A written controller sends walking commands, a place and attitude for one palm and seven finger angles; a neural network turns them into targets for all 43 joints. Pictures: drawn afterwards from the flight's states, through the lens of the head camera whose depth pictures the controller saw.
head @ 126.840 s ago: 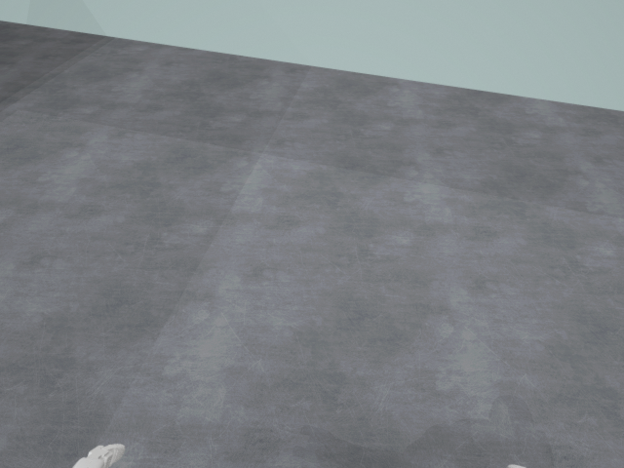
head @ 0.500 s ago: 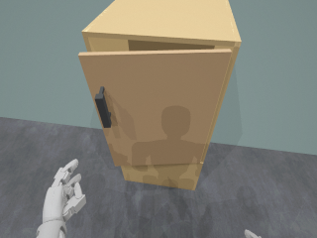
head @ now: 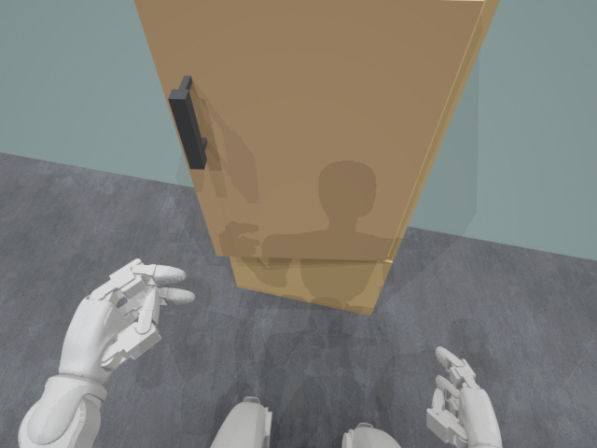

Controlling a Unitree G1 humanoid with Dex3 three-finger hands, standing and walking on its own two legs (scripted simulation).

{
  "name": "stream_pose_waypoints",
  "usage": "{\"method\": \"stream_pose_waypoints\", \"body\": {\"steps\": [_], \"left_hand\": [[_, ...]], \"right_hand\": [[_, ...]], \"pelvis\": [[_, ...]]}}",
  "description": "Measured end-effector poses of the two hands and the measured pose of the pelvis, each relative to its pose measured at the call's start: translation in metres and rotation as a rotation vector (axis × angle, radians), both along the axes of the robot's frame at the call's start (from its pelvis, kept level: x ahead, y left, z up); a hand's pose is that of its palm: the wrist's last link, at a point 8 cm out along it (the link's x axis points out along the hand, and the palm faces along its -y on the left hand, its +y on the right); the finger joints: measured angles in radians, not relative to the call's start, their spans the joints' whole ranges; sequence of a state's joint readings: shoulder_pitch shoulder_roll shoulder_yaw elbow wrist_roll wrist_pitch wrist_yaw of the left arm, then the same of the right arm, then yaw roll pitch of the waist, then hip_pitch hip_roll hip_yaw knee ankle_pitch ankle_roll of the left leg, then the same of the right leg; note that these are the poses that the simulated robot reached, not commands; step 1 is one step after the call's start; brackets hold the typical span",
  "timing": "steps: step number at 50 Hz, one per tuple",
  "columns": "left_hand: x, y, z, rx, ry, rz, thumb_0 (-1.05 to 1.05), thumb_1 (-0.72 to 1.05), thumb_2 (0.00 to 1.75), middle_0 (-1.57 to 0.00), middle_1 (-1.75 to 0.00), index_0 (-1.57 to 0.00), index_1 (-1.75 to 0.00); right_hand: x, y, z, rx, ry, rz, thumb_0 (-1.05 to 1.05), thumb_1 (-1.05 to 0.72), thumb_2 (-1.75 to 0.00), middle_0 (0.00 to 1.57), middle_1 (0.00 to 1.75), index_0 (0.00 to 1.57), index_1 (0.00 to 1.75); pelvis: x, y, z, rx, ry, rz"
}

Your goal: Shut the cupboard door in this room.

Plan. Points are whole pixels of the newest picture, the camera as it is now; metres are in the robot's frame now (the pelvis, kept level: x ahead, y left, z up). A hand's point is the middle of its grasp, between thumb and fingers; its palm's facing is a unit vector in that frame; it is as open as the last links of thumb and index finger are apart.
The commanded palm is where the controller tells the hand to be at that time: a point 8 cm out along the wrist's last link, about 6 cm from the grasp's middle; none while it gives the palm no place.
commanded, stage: raise the hand and make a fist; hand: left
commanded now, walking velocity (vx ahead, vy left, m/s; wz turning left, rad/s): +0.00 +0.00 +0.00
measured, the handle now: (192, 123) +0.54 +0.21 +0.12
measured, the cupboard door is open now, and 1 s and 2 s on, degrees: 11 11 11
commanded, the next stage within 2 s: bring the fist close to the handle in 1.22 s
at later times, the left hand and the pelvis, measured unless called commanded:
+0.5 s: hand (111, 313) +0.24 +0.23 +0.11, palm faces +0.07 -1.00 -0.04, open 3.1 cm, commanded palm +0.21 +0.27 +0.10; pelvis +0.02 +0.04 +0.03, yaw -1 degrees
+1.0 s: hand (130, 300) +0.25 +0.21 +0.11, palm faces +0.04 -1.00 -0.03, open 3.1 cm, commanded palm +0.22 +0.26 +0.12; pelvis +0.02 +0.02 +0.04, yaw +0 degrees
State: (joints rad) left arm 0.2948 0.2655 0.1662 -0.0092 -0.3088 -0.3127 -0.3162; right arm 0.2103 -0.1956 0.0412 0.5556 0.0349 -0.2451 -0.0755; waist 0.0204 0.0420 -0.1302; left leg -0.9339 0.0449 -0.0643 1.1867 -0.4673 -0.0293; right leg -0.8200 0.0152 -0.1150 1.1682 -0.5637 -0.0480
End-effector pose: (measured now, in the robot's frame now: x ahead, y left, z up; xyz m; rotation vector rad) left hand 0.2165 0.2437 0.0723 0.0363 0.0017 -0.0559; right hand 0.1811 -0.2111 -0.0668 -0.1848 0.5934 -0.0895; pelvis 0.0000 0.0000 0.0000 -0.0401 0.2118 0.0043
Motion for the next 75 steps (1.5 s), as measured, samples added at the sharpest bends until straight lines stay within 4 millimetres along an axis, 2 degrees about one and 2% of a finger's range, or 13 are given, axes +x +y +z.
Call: {"method": "stream_pose_waypoints", "body": {"steps": [4,10,14,19,27,33,37,44,51,54,60,69,75], "left_hand": [[0.008,0.01,-0.01,-0.039,0.173,0.075,0.01,0.9,0.9,-0.74,-0.88,-0.74,-0.89],[-0.008,0.036,0.016,0.023,0.037,0.211,0.02,0.9,0.9,-0.85,-1.0,-0.84,-1.01],[-0.01,0.035,0.017,0.018,-0.028,0.151,0.02,0.91,0.9,-0.92,-1.08,-0.92,-1.09],[-0.005,0.025,0.006,-0.022,0.036,0.065,0.02,0.91,0.9,-1.02,-1.19,-1.01,-1.19],[-0.003,0.038,0.043,0.01,-0.054,0.153,0.02,0.9,0.9,-1.17,-1.35,-1.16,-1.35],[-0.001,0.033,0.035,-0.003,0.029,0.115,0.01,0.9,0.9,-1.25,-1.44,-1.25,-1.45],[0.001,0.027,0.035,0.002,0.057,0.097,0.02,0.9,0.9,-1.28,-1.47,-1.27,-1.48],[0.009,0.031,0.062,0.02,-0.054,0.142,0.02,0.9,0.9,-1.3,-1.49,-1.29,-1.5],[0.011,0.013,0.042,-0.012,0.067,0.088,0.01,0.9,0.9,-1.3,-1.5,-1.3,-1.5],[0.01,0.01,0.042,-0.005,0.058,0.099,0.02,0.9,0.9,-1.3,-1.5,-1.3,-1.5],[0.013,0.011,0.058,0.012,-0.06,0.145,0.02,0.9,0.9,-1.3,-1.5,-1.3,-1.5],[0.012,-0.002,0.046,0.003,0.044,0.095,0.02,0.9,0.9,-1.3,-1.5,-1.3,-1.5],[0.034,0.003,0.057,0.009,-0.074,0.138,0.02,0.9,0.9,-1.31,-1.5,-1.3,-1.5]], "right_hand": [[-0.024,-0.002,0.003,0.017,0.086,-0.081,0.02,-0.9,-0.9,0.2,0.3,0.21,0.3],[-0.036,-0.011,0.009,-0.052,0.155,-0.082,0.02,-0.9,-0.9,0.2,0.3,0.2,0.3],[-0.027,-0.013,0.008,-0.095,0.149,-0.045,0.02,-0.9,-0.9,0.2,0.3,0.2,0.3],[-0.007,-0.002,0.019,-0.099,0.083,-0.037,0.02,-0.91,-0.9,0.2,0.29,0.2,0.3],[0.019,0.031,0.046,-0.04,-0.024,0.025,0.02,-0.91,-0.9,0.2,0.29,0.2,0.3],[0.019,0.04,0.051,-0.019,-0.029,0.062,0.02,-0.9,-0.9,0.2,0.3,0.21,0.3],[0.012,0.035,0.051,-0.027,-0.006,0.055,0.02,-0.9,-0.9,0.2,0.3,0.21,0.3],[-0.003,0.016,0.046,-0.036,0.038,0.032,0.02,-0.9,-0.9,0.2,0.3,0.21,0.3],[-0.01,-0.004,0.044,-0.044,0.06,-0.012,0.02,-0.9,-0.9,0.2,0.3,0.2,0.3],[-0.01,-0.01,0.045,-0.054,0.058,-0.018,0.02,-0.9,-0.9,0.2,0.3,0.2,0.3],[-0.003,-0.015,0.042,-0.051,0.05,0.0,0.02,-0.9,-0.9,0.2,0.29,0.2,0.3],[0.007,-0.012,0.043,-0.024,0.032,-0.004,0.02,-0.9,-0.9,0.2,0.3,0.2,0.3],[0.007,-0.011,0.036,-0.032,0.049,0.018,0.02,-0.9,-0.9,0.2,0.3,0.2,0.3]], "pelvis": [[0.012,0.007,0.015,0.017,-0.001,-0.022],[0.023,0.018,0.022,0.016,0.003,-0.024],[0.019,0.026,0.017,0.002,0.009,-0.012],[0.016,0.034,0.018,-0.006,0.0,-0.011],[0.019,0.037,0.029,-0.009,-0.04,-0.006],[0.018,0.036,0.035,-0.01,-0.063,0.004],[0.018,0.033,0.039,-0.006,-0.073,0.002],[0.021,0.026,0.042,0.0,-0.085,0.001],[0.024,0.02,0.045,0.013,-0.082,-0.007],[0.025,0.016,0.045,0.018,-0.08,-0.011],[0.025,0.01,0.042,0.021,-0.077,-0.007],[0.028,0.007,0.044,0.027,-0.079,-0.009],[0.024,0.005,0.04,0.025,-0.072,-0.001]]}}
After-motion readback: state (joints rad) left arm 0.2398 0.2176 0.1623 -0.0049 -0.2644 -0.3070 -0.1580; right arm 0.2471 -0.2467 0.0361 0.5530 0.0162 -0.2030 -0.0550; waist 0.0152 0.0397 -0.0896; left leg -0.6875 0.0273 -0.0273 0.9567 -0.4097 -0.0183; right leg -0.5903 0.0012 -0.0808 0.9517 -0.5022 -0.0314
